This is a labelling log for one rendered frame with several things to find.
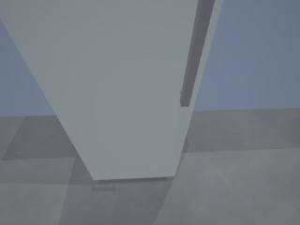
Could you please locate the handle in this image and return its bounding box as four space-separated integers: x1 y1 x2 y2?
180 0 215 107

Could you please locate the fridge door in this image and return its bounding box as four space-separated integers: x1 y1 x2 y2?
0 0 223 180

